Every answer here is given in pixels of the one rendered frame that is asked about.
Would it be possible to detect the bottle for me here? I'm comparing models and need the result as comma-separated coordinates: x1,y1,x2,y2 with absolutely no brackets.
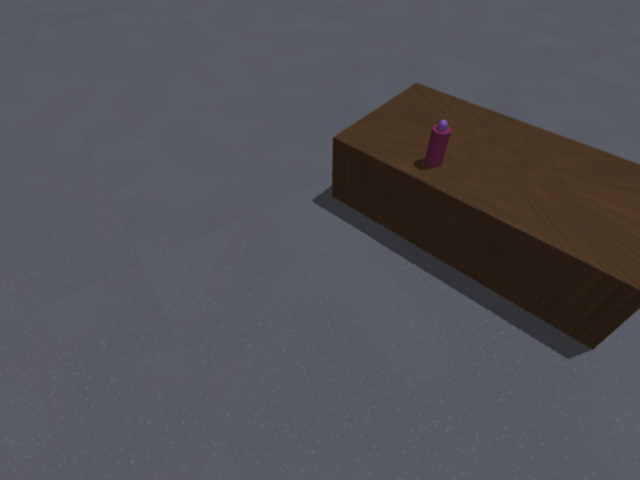
425,120,451,167

